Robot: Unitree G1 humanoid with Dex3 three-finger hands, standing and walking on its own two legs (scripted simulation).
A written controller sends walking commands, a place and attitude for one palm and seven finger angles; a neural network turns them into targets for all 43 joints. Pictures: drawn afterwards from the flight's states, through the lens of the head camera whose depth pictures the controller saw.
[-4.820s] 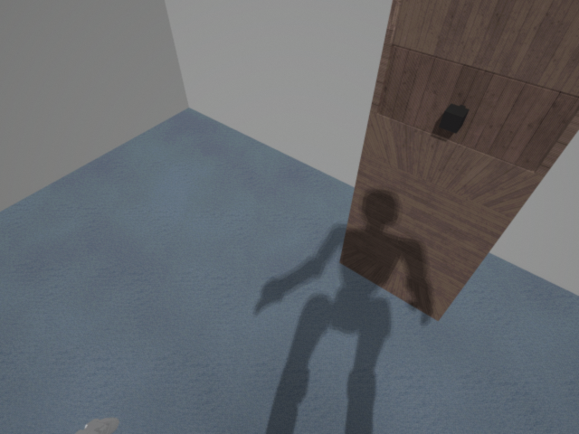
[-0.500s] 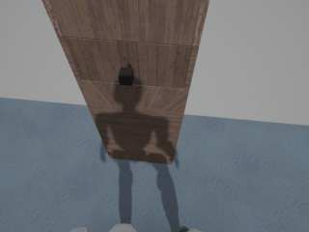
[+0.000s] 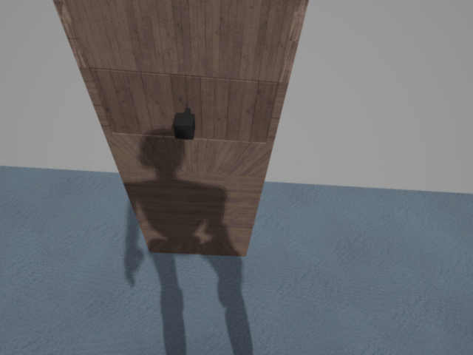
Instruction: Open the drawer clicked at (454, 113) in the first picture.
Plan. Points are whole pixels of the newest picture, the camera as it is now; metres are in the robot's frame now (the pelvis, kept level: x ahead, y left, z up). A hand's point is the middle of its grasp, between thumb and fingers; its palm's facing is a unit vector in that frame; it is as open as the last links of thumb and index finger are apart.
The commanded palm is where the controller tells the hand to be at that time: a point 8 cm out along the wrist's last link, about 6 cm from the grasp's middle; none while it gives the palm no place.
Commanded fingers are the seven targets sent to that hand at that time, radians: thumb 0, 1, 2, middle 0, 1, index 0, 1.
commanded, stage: come to a stop and stand still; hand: left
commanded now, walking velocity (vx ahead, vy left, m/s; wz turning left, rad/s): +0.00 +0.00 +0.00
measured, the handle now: (185, 120) +0.58 +0.14 +0.04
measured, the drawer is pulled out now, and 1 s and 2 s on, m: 0.00 0.00 0.00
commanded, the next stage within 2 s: look again from close up in 1.50 s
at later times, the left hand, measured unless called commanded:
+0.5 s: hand out of the picture +0.01 +0.10 -0.18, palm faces +0.09 -0.97 -0.21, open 7.2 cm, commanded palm none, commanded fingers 0.00 0.90 0.90 -0.20 -0.30 -0.20 -0.30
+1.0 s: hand out of the picture +0.00 +0.11 -0.18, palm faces +0.09 -0.98 -0.17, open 7.4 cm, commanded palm none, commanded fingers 0.00 0.90 0.90 -0.20 -0.30 -0.20 -0.30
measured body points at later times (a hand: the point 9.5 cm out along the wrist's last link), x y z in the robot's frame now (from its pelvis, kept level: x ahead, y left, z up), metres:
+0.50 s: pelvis +0.00 -0.07 -0.01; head +0.01 -0.08 +0.44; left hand +0.00 +0.15 -0.16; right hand -0.01 -0.28 -0.18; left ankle +0.00 +0.10 -0.75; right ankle -0.03 -0.15 -0.75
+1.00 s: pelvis +0.02 -0.05 -0.01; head +0.03 -0.05 +0.44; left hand +0.00 +0.16 -0.17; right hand +0.02 -0.27 -0.17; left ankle +0.00 +0.10 -0.75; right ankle -0.03 -0.15 -0.75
